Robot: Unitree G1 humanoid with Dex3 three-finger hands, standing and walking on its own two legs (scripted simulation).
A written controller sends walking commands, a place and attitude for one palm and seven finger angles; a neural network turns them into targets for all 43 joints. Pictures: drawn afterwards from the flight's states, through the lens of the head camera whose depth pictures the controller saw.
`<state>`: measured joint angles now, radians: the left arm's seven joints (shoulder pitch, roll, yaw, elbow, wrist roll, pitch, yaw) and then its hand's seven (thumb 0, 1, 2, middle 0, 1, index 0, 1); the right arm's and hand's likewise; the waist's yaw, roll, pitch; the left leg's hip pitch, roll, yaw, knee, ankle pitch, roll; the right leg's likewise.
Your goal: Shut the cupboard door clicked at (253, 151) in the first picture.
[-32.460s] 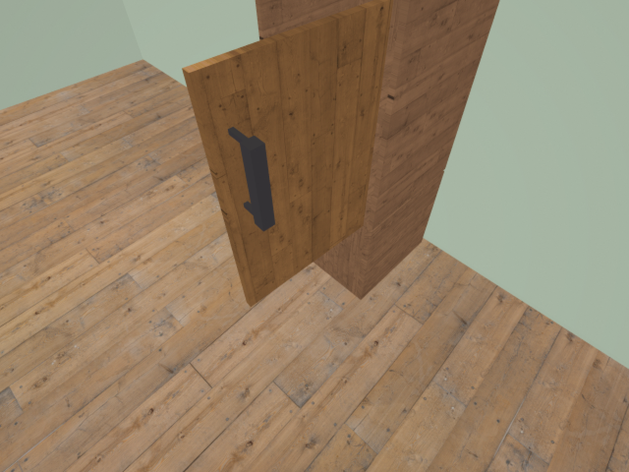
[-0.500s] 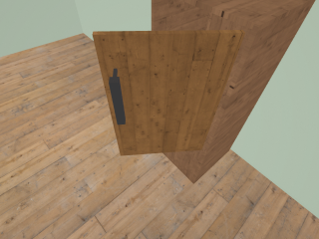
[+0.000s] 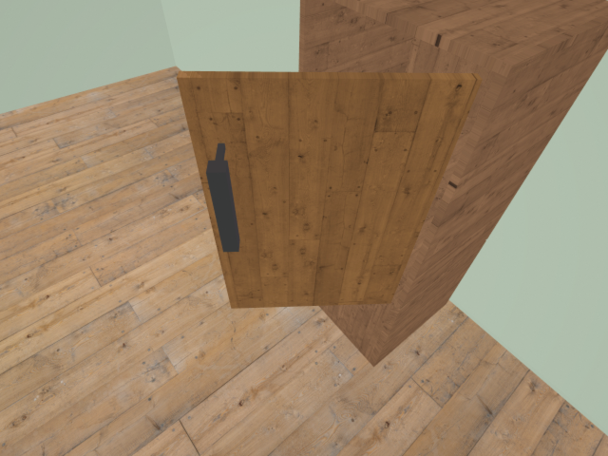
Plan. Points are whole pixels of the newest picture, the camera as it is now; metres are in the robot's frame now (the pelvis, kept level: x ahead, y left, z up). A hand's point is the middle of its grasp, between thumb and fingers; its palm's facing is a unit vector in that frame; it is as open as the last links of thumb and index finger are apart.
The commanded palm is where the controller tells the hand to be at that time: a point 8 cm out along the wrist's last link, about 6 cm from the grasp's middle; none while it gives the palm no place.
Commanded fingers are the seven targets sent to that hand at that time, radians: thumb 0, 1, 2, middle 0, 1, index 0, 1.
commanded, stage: shuffle to correct the standing spot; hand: left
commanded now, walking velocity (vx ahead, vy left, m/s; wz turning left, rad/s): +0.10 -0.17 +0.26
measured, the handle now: (226, 200) +0.47 +0.15 +0.06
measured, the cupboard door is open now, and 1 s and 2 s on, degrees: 55 55 55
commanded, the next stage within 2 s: come to a stop and stand still in 0.30 s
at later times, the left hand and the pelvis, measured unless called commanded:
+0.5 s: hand out of the picture +0.09 +0.12 -0.18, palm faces +0.17 -0.96 -0.21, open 7.3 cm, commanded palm none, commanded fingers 0.00 0.90 0.90 -0.20 -0.30 -0.20 -0.30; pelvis +0.07 -0.06 -0.01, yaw +8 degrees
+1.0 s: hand out of the picture +0.07 +0.12 -0.17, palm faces +0.15 -0.96 -0.24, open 7.3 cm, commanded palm none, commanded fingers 0.00 0.90 0.90 -0.20 -0.30 -0.20 -0.30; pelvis +0.06 -0.06 +0.00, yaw +6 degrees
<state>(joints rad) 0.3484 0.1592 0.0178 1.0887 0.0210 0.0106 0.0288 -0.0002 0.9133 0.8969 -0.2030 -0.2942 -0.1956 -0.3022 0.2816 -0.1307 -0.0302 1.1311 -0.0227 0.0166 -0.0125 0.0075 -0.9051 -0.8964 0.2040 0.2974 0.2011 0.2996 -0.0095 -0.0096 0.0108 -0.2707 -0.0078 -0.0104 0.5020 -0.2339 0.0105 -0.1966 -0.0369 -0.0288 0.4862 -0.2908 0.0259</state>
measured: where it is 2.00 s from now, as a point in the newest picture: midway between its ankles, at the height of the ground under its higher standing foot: outside the picture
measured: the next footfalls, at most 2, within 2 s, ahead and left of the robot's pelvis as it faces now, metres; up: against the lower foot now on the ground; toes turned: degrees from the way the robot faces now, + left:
right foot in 0.38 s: +0.10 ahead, -0.16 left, +0.00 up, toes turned +7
left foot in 0.60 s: +0.10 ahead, +0.04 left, +0.00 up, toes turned +10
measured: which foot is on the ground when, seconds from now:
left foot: down 0.00-0.38, up 0.40-0.58, down 0.60-1.00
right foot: down 0.00-0.20, up 0.22-0.36, down 0.38-1.00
